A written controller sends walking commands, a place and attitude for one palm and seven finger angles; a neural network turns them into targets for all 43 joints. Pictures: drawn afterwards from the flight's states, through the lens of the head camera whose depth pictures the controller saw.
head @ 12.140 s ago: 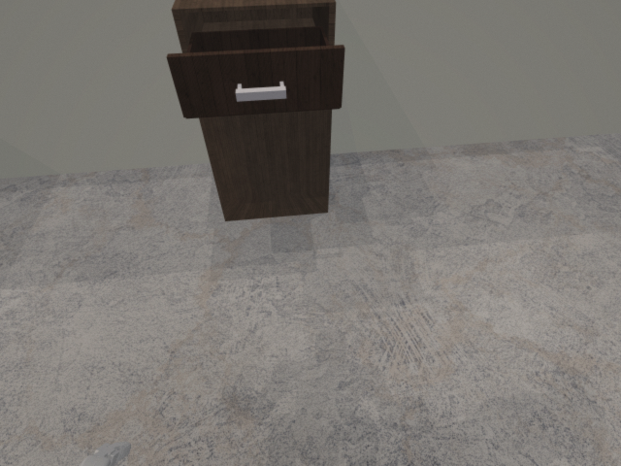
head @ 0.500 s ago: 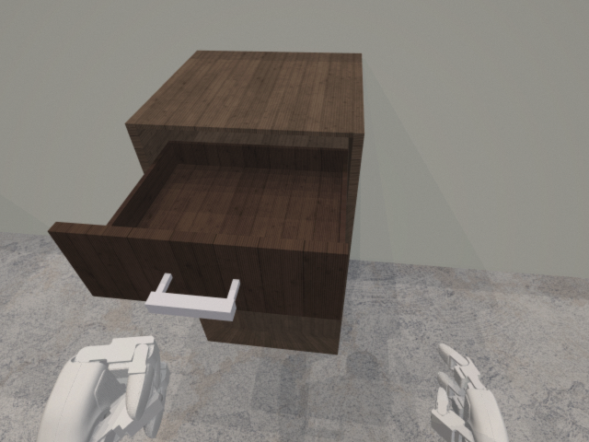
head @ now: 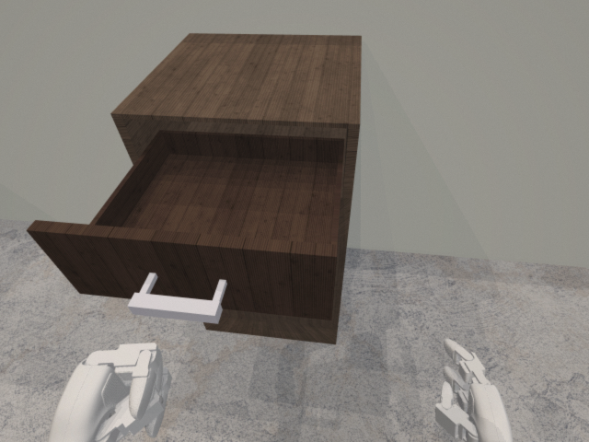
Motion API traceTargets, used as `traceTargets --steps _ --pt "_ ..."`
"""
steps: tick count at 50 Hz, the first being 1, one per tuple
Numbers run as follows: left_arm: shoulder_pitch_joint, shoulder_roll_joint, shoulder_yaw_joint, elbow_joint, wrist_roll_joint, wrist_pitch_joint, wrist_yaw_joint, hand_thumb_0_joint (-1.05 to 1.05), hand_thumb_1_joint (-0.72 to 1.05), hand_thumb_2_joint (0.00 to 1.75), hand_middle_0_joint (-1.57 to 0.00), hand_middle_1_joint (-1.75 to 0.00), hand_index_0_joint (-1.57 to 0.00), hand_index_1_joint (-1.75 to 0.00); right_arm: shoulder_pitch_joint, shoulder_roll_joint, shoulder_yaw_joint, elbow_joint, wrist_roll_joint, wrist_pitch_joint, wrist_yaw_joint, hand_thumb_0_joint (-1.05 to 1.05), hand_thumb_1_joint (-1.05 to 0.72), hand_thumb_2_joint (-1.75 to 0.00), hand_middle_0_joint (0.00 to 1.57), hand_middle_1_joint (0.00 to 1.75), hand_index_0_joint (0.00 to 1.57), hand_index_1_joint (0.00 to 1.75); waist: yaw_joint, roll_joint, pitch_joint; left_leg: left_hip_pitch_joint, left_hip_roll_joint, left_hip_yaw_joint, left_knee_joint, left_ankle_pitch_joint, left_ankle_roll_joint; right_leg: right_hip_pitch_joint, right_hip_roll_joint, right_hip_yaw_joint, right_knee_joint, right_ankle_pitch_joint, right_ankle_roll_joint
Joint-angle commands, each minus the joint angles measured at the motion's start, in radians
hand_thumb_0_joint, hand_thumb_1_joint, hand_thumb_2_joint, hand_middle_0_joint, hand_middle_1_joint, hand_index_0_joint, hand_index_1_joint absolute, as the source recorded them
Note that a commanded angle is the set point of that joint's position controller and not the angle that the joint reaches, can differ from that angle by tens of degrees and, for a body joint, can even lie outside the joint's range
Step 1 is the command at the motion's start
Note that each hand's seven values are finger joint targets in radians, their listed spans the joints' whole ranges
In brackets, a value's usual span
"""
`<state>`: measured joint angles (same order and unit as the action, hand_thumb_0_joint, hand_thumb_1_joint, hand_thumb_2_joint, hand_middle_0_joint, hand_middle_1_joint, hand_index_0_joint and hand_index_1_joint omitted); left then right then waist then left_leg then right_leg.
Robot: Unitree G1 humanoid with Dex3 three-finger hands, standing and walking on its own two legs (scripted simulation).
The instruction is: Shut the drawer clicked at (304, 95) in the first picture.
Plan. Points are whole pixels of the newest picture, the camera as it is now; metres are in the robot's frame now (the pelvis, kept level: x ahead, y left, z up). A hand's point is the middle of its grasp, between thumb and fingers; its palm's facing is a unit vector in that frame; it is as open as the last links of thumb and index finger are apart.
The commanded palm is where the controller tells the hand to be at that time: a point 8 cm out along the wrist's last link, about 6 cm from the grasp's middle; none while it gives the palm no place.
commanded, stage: bring the fist close to the handle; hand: left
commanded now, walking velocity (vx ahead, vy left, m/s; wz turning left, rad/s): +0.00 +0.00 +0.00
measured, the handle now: (181, 295) +0.30 +0.19 +0.05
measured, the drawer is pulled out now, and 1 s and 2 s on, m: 0.30 0.30 0.25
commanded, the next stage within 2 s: push the drawer shut in 1.00 s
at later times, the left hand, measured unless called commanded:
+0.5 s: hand (181, 381) +0.18 +0.15 +0.06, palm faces -0.06 -1.00 -0.01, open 3.3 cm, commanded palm +0.16 +0.21 +0.06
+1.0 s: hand (195, 378) +0.19 +0.14 +0.04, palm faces -0.04 -1.00 -0.04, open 3.3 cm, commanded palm +0.17 +0.20 +0.05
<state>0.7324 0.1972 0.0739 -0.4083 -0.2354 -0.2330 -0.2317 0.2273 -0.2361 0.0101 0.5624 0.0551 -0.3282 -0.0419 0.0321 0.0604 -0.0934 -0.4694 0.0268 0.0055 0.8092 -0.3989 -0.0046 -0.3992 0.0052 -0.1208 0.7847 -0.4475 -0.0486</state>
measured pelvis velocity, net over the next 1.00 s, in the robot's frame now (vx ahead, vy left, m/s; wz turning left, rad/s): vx -0.01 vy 0.02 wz -0.02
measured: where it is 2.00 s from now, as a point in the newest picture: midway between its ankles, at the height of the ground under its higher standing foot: outside the picture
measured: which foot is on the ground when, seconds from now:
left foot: down 0.00-1.00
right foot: down 0.00-1.00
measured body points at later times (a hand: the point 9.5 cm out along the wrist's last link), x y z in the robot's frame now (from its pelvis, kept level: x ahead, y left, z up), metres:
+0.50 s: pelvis -0.01 +0.02 -0.02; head +0.02 +0.01 +0.43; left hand +0.18 +0.21 +0.06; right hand +0.17 -0.21 -0.09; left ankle +0.01 +0.12 -0.71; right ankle -0.02 -0.08 -0.71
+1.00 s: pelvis -0.01 +0.02 -0.03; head +0.03 +0.01 +0.42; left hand +0.19 +0.20 +0.05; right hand +0.17 -0.21 -0.10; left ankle +0.01 +0.12 -0.71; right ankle -0.02 -0.08 -0.71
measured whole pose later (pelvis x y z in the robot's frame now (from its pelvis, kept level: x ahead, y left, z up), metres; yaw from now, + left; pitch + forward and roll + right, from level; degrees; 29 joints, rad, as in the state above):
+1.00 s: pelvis -0.01 +0.02 -0.03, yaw -1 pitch +11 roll -1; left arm 0.57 0.17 -0.04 -0.28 -0.15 -0.29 -0.06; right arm 0.26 -0.23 0.03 0.44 0.03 -0.13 -0.01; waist -0.02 0.05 -0.12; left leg -0.75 0.02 0.03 1.03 -0.48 0.02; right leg -0.68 -0.01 -0.10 1.01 -0.52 -0.03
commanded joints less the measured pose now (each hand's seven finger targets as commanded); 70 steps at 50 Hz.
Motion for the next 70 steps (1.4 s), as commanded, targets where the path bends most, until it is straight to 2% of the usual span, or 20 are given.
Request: traceTargets --steps 1,9,13,15,22,23,24,31,33,36,38,39,42,47,51,55,59,63,67,70 --pt "-0.015 0.077 0.076 -0.155 -0.032 -0.081 -0.010 0.00 0.90 0.90 -1.40 -1.60 -1.40 -1.60 -0.110 -0.090 -0.040 -0.174 0.008 -0.043 -0.002 0.00 -0.90 -0.90 0.20 0.30 0.20 0.30 -0.014 -0.089 -0.036 0.032 -0.039 -0.011 -0.067 0.218 0.039 -0.021 -0.026 0.110 -0.152 0.336 0.054" --pt "-0.087 0.074 0.050 -0.132 -0.018 -0.126 0.008 0.00 0.90 0.90 -1.40 -1.60 -1.40 -1.60 -0.090 -0.098 -0.044 -0.175 -0.004 -0.028 0.005 0.00 -0.90 -0.90 0.20 0.30 0.20 0.30 -0.031 -0.051 -0.084 0.007 -0.036 -0.018 -0.043 0.193 0.042 -0.075 -0.017 0.096 -0.113 0.238 0.042" --pt "-0.127 0.079 0.057 -0.072 -0.012 -0.132 0.022 0.00 0.90 0.90 -1.40 -1.60 -1.40 -1.60 -0.092 -0.106 -0.047 -0.173 -0.005 -0.007 0.006 0.00 -0.90 -0.90 0.20 0.30 0.20 0.30 -0.039 -0.063 -0.065 -0.030 -0.032 -0.024 -0.034 0.159 0.040 -0.114 -0.010 0.085 -0.095 0.186 0.039" --pt "-0.148 0.044 0.012 -0.069 -0.006 -0.131 0.027 0.00 0.90 0.90 -1.40 -1.60 -1.40 -1.60 -0.085 -0.108 -0.045 -0.188 -0.005 -0.001 0.007 0.00 -0.90 -0.90 0.20 0.30 0.20 0.30 -0.044 -0.048 -0.074 -0.030 -0.030 -0.027 -0.036 0.136 0.038 -0.140 -0.006 0.070 -0.075 0.154 0.038" --pt "-0.160 0.033 -0.019 -0.067 0.022 -0.134 0.077 0.00 0.90 0.90 -1.40 -1.60 -1.40 -1.60 -0.068 -0.110 -0.047 -0.215 -0.015 0.034 0.017 0.00 -0.90 -0.90 0.20 0.30 0.20 0.30 -0.040 -0.056 -0.140 -0.056 -0.024 -0.037 -0.011 0.164 0.034 -0.163 0.000 0.050 -0.005 0.184 0.033" --pt "-0.166 0.061 0.011 -0.040 0.034 -0.133 0.094 0.00 0.90 0.90 -1.40 -1.60 -1.40 -1.60 -0.069 -0.109 -0.050 -0.206 -0.018 0.045 0.015 0.00 -0.90 -0.90 0.20 0.30 0.20 0.30 -0.038 -0.068 -0.127 -0.071 -0.021 -0.039 -0.009 0.162 0.034 -0.169 0.003 0.050 -0.002 0.179 0.031" --pt "-0.180 0.046 -0.005 -0.030 0.035 -0.136 0.098 0.00 0.90 0.90 -1.40 -1.60 -1.40 -1.60 -0.066 -0.110 -0.047 -0.212 -0.020 0.054 0.015 0.00 -0.90 -0.90 0.20 0.30 0.20 0.30 -0.047 -0.077 -0.116 -0.086 -0.023 -0.036 -0.003 0.139 0.033 -0.185 0.002 0.054 0.001 0.157 0.033" --pt "-0.188 0.023 -0.046 -0.061 0.045 -0.179 0.119 0.00 0.90 0.90 -1.40 -1.60 -1.40 -1.60 -0.048 -0.111 -0.047 -0.238 -0.024 0.077 0.028 0.00 -0.90 -0.90 0.20 0.30 0.20 0.30 -0.044 -0.010 -0.197 -0.089 -0.014 -0.042 0.041 0.181 0.027 -0.227 0.005 0.047 0.067 0.179 0.025" --pt "-0.190 0.044 -0.041 -0.080 0.051 -0.177 0.122 0.00 0.90 0.90 -1.40 -1.60 -1.40 -1.60 -0.043 -0.113 -0.048 -0.242 -0.023 0.086 0.029 0.00 -0.90 -0.90 0.20 0.30 0.20 0.30 -0.046 -0.009 -0.203 -0.090 -0.011 -0.047 0.040 0.192 0.027 -0.217 0.007 0.047 0.069 0.183 0.023" --pt "-0.190 0.013 -0.093 -0.109 0.059 -0.167 0.130 0.00 0.90 0.90 -1.40 -1.60 -1.40 -1.60 -0.037 -0.111 -0.045 -0.263 -0.020 0.097 0.030 0.00 -0.90 -0.90 0.20 0.30 0.20 0.30 -0.058 -0.026 -0.199 -0.091 -0.007 -0.053 0.041 0.175 0.028 -0.238 0.008 0.042 0.074 0.164 0.026" --pt "-0.176 0.027 -0.074 -0.071 0.071 -0.148 0.145 0.00 0.90 0.90 -1.40 -1.60 -1.40 -1.60 -0.034 -0.112 -0.046 -0.258 -0.020 0.113 0.026 0.00 -0.90 -0.90 0.20 0.30 0.20 0.30 -0.060 -0.057 -0.167 -0.113 -0.005 -0.055 0.039 0.164 0.029 -0.240 0.012 0.040 0.070 0.157 0.026" --pt "-0.176 0.001 -0.095 -0.078 0.069 -0.143 0.149 0.00 0.90 0.90 -1.40 -1.60 -1.40 -1.60 -0.038 -0.110 -0.044 -0.269 -0.020 0.118 0.028 0.00 -0.90 -0.90 0.20 0.30 0.20 0.30 -0.061 -0.052 -0.151 -0.117 -0.007 -0.056 0.037 0.142 0.029 -0.252 0.012 0.039 0.070 0.142 0.028" --pt "-0.158 0.015 -0.077 -0.064 0.074 -0.125 0.162 0.00 0.90 0.90 -1.40 -1.60 -1.40 -1.60 -0.037 -0.112 -0.045 -0.282 -0.019 0.136 0.027 0.00 -0.90 -0.90 0.20 0.30 0.20 0.30 -0.058 -0.085 -0.151 -0.139 -0.010 -0.049 0.042 0.114 0.030 -0.246 0.013 0.045 0.065 0.128 0.029" --pt "-0.163 0.036 -0.059 -0.113 0.074 -0.135 0.175 0.00 0.90 0.90 -1.40 -1.60 -1.40 -1.60 -0.031 -0.105 -0.042 -0.295 -0.019 0.149 0.026 0.00 -0.90 -0.90 0.20 0.30 0.20 0.30 -0.051 -0.047 -0.182 -0.131 -0.013 -0.037 0.055 0.135 0.032 -0.228 0.011 0.055 0.068 0.152 0.027" --pt "-0.195 0.038 -0.070 -0.126 0.068 -0.158 0.168 0.00 0.90 0.90 -1.40 -1.60 -1.40 -1.60 -0.027 -0.106 -0.038 -0.287 -0.020 0.144 0.025 0.00 -0.90 -0.90 0.20 0.30 0.20 0.30 -0.063 -0.020 -0.172 -0.132 -0.015 -0.038 0.065 0.130 0.032 -0.237 0.012 0.063 0.063 0.149 0.026" --pt "-0.149 0.037 -0.053 -0.072 0.058 -0.145 0.150 0.00 0.90 0.90 -1.40 -1.60 -1.40 -1.60 -0.023 -0.108 -0.043 -0.283 -0.019 0.150 0.025 0.00 -0.90 -0.90 0.20 0.30 0.20 0.30 -0.063 -0.058 -0.171 -0.156 -0.020 -0.027 0.078 0.138 0.035 -0.210 0.008 0.078 0.047 0.181 0.032" --pt "-0.241 0.056 -0.043 -0.060 0.057 -0.138 0.144 0.00 0.90 0.90 -1.40 -1.60 -1.40 -1.60 -0.023 -0.117 -0.040 -0.276 -0.018 0.151 0.019 0.00 -0.90 -0.90 0.20 0.30 0.20 0.30 -0.081 -0.051 -0.149 -0.160 -0.022 -0.027 0.082 0.124 0.036 -0.224 0.004 0.088 0.036 0.172 0.036" --pt "-0.328 0.109 0.021 -0.020 0.046 -0.143 0.148 0.00 0.90 0.90 -1.40 -1.60 -1.40 -1.60 -0.018 -0.123 -0.038 -0.255 -0.022 0.150 0.009 0.00 -0.90 -0.90 0.20 0.30 0.20 0.30 -0.081 -0.082 -0.157 -0.183 -0.024 -0.021 0.096 0.113 0.037 -0.203 -0.003 0.122 0.010 0.156 0.042" --pt "-0.367 0.092 0.023 0.006 0.026 -0.150 0.133 0.00 0.90 0.90 -1.40 -1.60 -1.40 -1.60 -0.018 -0.122 -0.034 -0.245 -0.020 0.139 0.013 0.00 -0.90 -0.90 0.20 0.30 0.20 0.30 -0.074 -0.048 -0.203 -0.153 -0.027 -0.016 0.088 0.157 0.036 -0.160 -0.010 0.125 0.011 0.230 0.043" --pt "-0.394 0.116 0.061 0.067 0.010 -0.135 0.115 0.00 0.90 0.90 -1.40 -1.60 -1.40 -1.60 -0.015 -0.128 -0.034 -0.227 -0.017 0.140 0.012 0.00 -0.90 -0.90 0.20 0.30 0.20 0.30 -0.075 -0.058 -0.209 -0.153 -0.026 -0.013 0.081 0.177 0.034 -0.127 -0.015 0.135 -0.002 0.284 0.050"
